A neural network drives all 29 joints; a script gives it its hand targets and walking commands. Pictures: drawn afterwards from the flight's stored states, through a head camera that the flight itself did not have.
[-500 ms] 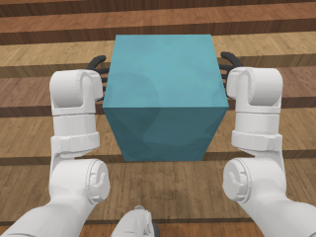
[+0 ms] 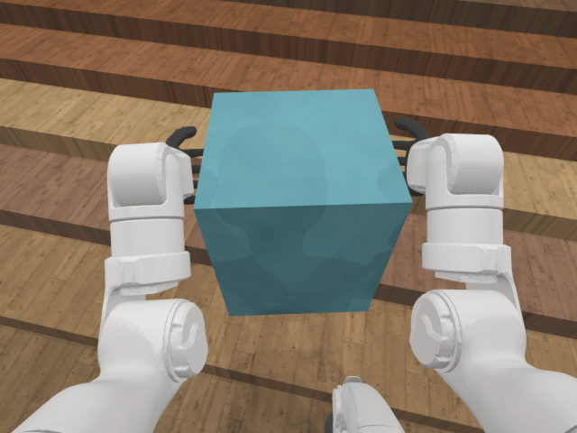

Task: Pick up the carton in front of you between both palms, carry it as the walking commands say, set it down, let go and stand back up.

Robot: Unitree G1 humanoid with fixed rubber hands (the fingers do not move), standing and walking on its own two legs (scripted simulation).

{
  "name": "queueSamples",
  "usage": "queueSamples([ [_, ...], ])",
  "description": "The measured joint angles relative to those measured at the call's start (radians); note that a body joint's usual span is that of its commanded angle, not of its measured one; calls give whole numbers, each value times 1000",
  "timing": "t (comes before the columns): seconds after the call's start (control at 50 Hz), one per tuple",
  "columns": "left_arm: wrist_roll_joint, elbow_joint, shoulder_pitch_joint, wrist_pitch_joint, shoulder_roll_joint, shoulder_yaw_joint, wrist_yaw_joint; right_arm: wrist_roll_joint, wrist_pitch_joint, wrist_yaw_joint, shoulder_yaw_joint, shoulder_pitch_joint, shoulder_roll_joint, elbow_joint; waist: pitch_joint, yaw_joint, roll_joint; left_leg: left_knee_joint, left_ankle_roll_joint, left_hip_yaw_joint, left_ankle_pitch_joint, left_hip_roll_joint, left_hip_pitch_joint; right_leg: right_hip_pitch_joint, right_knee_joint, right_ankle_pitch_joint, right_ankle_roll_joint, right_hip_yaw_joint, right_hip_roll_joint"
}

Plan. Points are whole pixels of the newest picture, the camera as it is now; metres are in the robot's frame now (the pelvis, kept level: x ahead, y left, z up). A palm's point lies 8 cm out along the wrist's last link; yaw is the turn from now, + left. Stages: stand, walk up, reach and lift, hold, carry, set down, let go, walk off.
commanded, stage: carry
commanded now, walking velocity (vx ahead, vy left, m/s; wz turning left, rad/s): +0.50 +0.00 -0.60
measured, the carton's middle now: (296, 210) +0.39 +0.00 +0.10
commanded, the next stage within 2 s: none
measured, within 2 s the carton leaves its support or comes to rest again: neither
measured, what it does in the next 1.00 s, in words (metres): climbs, turning right: left foot, then right foot 0.10 m higher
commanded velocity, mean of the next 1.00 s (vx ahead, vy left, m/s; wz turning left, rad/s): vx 0.50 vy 0.00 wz -0.60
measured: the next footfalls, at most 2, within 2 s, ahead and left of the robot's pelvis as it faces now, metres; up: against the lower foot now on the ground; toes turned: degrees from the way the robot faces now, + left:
left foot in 0.30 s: +0.22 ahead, +0.07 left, +0.10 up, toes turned +0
right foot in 0.66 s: +0.50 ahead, -0.14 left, +0.20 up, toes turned -18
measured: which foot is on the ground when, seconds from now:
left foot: down 0.00-0.02, up 0.04-0.28, down 0.30-0.68, up 0.70-1.00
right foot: down 0.00-0.36, up 0.38-0.64, down 0.66-1.00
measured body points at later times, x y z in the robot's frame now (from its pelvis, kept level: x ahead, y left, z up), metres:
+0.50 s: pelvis +0.25 -0.02 +0.09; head +0.25 +0.00 +0.54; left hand +0.66 +0.08 +0.27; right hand +0.61 -0.22 +0.27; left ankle +0.18 +0.07 -0.64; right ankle +0.19 -0.12 -0.42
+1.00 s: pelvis +0.54 -0.11 +0.19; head +0.61 -0.12 +0.64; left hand +0.98 -0.06 +0.36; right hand +0.90 -0.35 +0.35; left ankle +0.68 -0.03 -0.35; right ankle +0.47 -0.13 -0.54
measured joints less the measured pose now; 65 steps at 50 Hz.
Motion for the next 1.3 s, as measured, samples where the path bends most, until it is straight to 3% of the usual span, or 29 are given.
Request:
queueSamples([
  [0.02,-8,3,6,-15,-11,-22,10,-1,-1,11,-10,7,-15,-9,16,42,20,143,1,8,39,18,-45,34,-15,45,10,-21,11],
  [0.06,-25,-16,35,-35,-26,-51,26,3,-7,35,-29,22,-24,-25,49,110,32,558,5,-22,46,-27,-187,90,-36,43,16,-38,19],
  [0.12,-69,-63,82,-37,-26,-72,49,-21,6,39,-45,45,-2,-75,93,168,43,966,28,14,30,-77,-361,206,-157,44,9,-42,36],
  [0.18,-106,-95,75,-40,-18,-70,67,-42,21,39,-64,53,21,-150,123,184,31,1035,44,75,-19,-71,-484,319,-302,74,0,-40,48],
  [0.24,-116,-121,40,-48,-9,-60,69,-52,20,40,-75,35,31,-207,131,179,2,803,44,112,-143,-56,-531,408,-414,88,-7,-23,47],
  [0.3,-110,-109,-5,-47,0,-44,67,-54,12,43,-76,7,27,-202,90,151,-21,396,43,140,-49,-45,-473,462,-460,68,4,-4,43],
  [0.34,-104,-75,-25,-39,17,-30,60,-61,1,45,-64,-6,31,-158,41,123,-50,213,38,166,-51,-42,-328,462,-411,25,0,26,33],
  [0.36,-102,-50,-35,-33,29,-24,53,-69,0,45,-57,-22,31,-124,8,103,-40,114,43,160,62,-28,-241,441,-343,3,-11,28,40],
  [0.4,-97,11,-56,-38,51,-25,38,-74,-11,45,-39,-34,26,-67,-20,46,-34,92,16,167,0,-34,-186,356,-71,-97,-15,41,42],
  [0.48,-58,74,-41,-5,49,-11,21,-35,5,29,12,33,27,-29,-44,-57,-15,40,4,190,-57,-13,-78,90,628,-204,-50,34,93],
  [0.52,-32,80,-39,8,35,-2,19,-9,12,22,25,60,20,-33,-30,-101,-11,-16,-8,198,-62,10,1,-47,826,-227,-69,19,111],
  [0.56,-7,73,-37,9,14,2,18,16,8,18,26,75,7,-37,-8,-128,-9,-71,-22,208,-76,32,83,-162,831,-203,-74,-1,99],
  [0.6,13,55,-33,6,-5,5,18,37,-3,16,22,75,-8,-33,7,-131,-7,-141,-39,231,-83,48,164,-229,671,-163,-67,-33,64],
  [0.66,21,29,-26,2,-11,0,19,48,-25,14,12,63,-11,-21,20,-95,-14,-194,-47,288,-70,64,247,-180,297,-73,-90,-111,42],
  [0.68,18,19,-10,-4,-15,-8,20,47,-29,14,8,75,-8,-28,22,-63,-11,-142,-49,305,-50,81,241,-106,222,-120,-98,-137,63],
  [0.7,11,12,6,-10,-20,-20,24,45,-31,14,-3,93,-3,-44,28,-19,-15,-15,-59,316,-11,106,199,8,97,-69,-110,-154,94],
  [0.72,1,3,12,-10,-22,-34,30,39,-23,17,-14,101,-2,-64,39,21,-21,195,-65,287,65,120,124,118,-44,52,-125,-158,116],
  [0.76,-36,-23,12,-30,-13,-66,44,26,-29,25,-37,85,-6,-95,89,89,-13,770,-85,132,20,83,-104,161,-63,-5,-144,-150,158],
  [0.78,-53,-34,22,-44,-13,-83,52,17,-33,31,-51,87,-4,-112,112,120,-8,1007,-78,75,11,47,-206,189,-83,-25,-149,-141,178],
  [0.82,-87,-71,56,-55,-13,-105,70,-8,-26,36,-78,103,20,-161,147,165,-6,1270,-49,24,-20,-9,-379,275,-179,-18,-137,-111,205],
  [0.88,-137,-122,64,-52,-5,-111,101,-45,-11,36,-100,108,56,-242,187,199,-32,1304,-13,47,-98,-36,-601,412,-351,30,-116,-43,204],
  [0.96,-148,-145,2,-66,-2,-80,105,-71,-8,47,-101,68,57,-307,182,212,-25,1221,15,111,-187,-4,-844,547,-497,42,-103,48,185],
  [1.0,-146,-130,-30,-70,4,-59,100,-80,-11,50,-90,50,54,-306,158,201,-14,1138,17,130,-192,13,-911,617,-556,32,-91,94,173],
  [1.08,-111,-59,-63,-55,22,-22,62,-84,-3,36,-43,28,42,-230,85,123,-5,640,22,177,-17,-3,-788,714,-600,63,-82,129,126],
  [1.12,-93,-22,-62,-36,49,-5,33,-78,-2,20,-8,19,49,-166,71,48,-27,447,26,219,55,-28,-630,666,-394,136,-75,122,95],
  [1.16,-84,15,-60,-34,65,13,-7,-69,-10,9,23,12,47,-110,74,-16,-45,425,58,262,65,-34,-561,499,62,94,-34,170,118],
  [1.2,-53,25,-35,-24,48,20,-21,-41,-5,-1,43,39,37,-85,72,-69,-36,358,64,280,62,-31,-472,354,401,87,-31,152,133],
  [1.24,-23,9,-13,-6,24,28,-24,-3,4,-13,59,65,23,-82,76,-105,-26,275,42,293,61,-19,-378,238,563,98,-38,113,117],
  [1.3,0,-40,-5,18,9,38,-25,50,7,-31,74,63,2,-89,93,-139,-14,175,28,316,52,12,-255,107,589,79,-39,67,72],
])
